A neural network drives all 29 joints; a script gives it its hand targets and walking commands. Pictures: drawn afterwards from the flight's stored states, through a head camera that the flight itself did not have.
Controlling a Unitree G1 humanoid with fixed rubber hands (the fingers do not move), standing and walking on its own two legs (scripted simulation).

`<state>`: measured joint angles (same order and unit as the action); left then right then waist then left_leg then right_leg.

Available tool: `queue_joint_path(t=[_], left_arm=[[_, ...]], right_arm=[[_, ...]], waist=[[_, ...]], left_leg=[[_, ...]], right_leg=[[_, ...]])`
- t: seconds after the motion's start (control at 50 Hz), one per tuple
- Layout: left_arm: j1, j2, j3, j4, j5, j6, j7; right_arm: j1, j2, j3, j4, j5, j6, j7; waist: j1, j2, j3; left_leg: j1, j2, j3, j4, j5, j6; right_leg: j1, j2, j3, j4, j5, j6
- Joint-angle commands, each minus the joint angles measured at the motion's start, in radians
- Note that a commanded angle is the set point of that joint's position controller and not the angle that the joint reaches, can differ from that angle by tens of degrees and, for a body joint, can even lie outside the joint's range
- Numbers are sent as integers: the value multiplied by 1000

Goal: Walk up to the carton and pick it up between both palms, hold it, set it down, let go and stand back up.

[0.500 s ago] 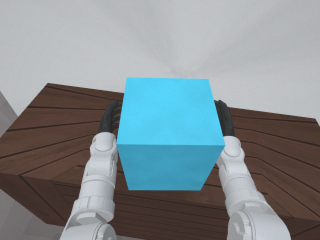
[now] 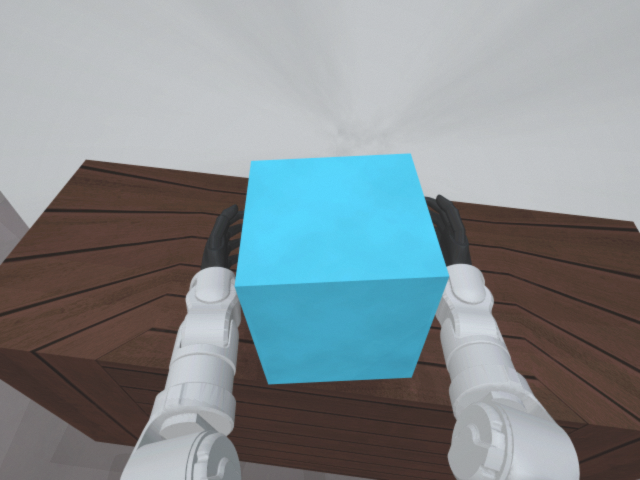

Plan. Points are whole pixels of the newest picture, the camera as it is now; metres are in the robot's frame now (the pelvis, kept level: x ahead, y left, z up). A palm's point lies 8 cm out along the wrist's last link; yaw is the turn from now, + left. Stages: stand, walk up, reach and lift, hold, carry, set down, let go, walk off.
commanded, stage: set down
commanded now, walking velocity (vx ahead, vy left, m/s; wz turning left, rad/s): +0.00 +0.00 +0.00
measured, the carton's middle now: (335, 275) +0.40 -0.02 +0.03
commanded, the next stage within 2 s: none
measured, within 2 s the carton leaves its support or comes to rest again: neither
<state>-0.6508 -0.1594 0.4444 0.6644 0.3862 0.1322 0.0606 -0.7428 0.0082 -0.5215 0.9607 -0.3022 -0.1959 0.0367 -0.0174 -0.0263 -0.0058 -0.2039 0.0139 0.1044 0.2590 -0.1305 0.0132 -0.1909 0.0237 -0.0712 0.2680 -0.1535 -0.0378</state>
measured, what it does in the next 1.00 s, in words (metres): stands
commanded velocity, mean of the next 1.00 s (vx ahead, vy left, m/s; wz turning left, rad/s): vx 0.00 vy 0.00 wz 0.00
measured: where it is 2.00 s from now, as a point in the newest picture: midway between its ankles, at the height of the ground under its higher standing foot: outside the picture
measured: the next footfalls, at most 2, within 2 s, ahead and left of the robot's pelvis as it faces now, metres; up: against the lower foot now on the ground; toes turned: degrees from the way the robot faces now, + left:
none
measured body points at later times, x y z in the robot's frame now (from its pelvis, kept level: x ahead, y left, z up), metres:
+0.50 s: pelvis +0.00 -0.01 +0.00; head +0.07 +0.00 +0.44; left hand +0.41 +0.13 +0.03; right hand +0.42 -0.18 +0.05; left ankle +0.00 +0.11 -0.75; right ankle -0.01 -0.09 -0.75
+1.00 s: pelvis -0.01 +0.00 +0.00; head +0.06 +0.01 +0.44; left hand +0.40 +0.12 +0.03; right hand +0.40 -0.18 +0.05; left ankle +0.00 +0.11 -0.75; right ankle -0.01 -0.09 -0.75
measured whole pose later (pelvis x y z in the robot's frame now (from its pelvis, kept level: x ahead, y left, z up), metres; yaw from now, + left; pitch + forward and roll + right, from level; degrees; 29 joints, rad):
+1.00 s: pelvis -0.01 +0.00 +0.00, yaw +0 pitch +9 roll +0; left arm -0.66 -0.16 0.49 0.79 0.43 -0.04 0.08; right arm -0.73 0.03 -0.62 0.98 -0.40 -0.28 0.06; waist -0.02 -0.03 -0.04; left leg -0.33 0.02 0.11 0.29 -0.12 0.01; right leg -0.32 0.03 -0.07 0.30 -0.15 -0.05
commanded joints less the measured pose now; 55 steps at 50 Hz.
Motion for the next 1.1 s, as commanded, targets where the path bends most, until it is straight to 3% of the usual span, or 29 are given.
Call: queue_joint_path(t=[0.0,0.14,0.3,0.4,0.5,0.58,0.72,0.84,0.92,1.08], left_arm=[[-566,-403,-251,-78,-13,-91,-55],[-533,-425,-267,-52,0,-142,-36],[-536,-422,-260,-20,1,-179,-49],[-541,-428,-263,0,-4,-214,-42],[-564,-439,-273,18,3,-250,-29],[-565,-435,-264,39,8,-259,-31],[-574,-403,-201,76,33,-257,-39],[-571,-404,-184,56,47,-244,-32],[-554,-406,-191,44,54,-251,-27],[-506,-399,-166,69,68,-262,-33]], right_arm=[[-445,471,245,-38,-38,-27,109],[-421,479,265,-19,-45,-67,106],[-400,501,259,7,-71,-82,92],[-418,515,269,-4,-73,-112,88],[-413,514,238,25,-100,-132,85],[-407,506,217,41,-112,-129,85],[-423,495,177,41,-131,-109,96],[-411,479,145,44,-136,-99,110],[-397,471,138,31,-140,-101,115],[-372,470,143,37,-154,-107,112]], waist=[[-3,-17,-471],[6,6,-523],[-11,-9,-496],[6,-15,-550],[-7,13,-592],[-17,3,-557],[-3,-27,-492],[0,-3,-485],[0,22,-512],[1,-19,-458]], left_leg=[[152,24,-25,11,178,2],[170,28,-31,54,285,-13],[69,23,-29,32,218,3],[38,25,-34,44,252,4],[60,30,-33,51,235,-8],[54,32,-33,47,197,-6],[9,29,-29,17,103,13],[63,35,-27,27,120,0],[88,36,-24,36,145,-3],[59,35,-25,38,145,9]], right_leg=[[189,-32,2,68,466,83],[176,-30,4,87,562,75],[228,-46,20,108,617,85],[241,-49,27,126,665,80],[184,-43,15,112,577,68],[156,-41,17,95,515,65],[156,-48,19,83,410,70],[99,-42,11,67,335,54],[73,-38,7,64,324,51],[94,-40,11,72,359,61]])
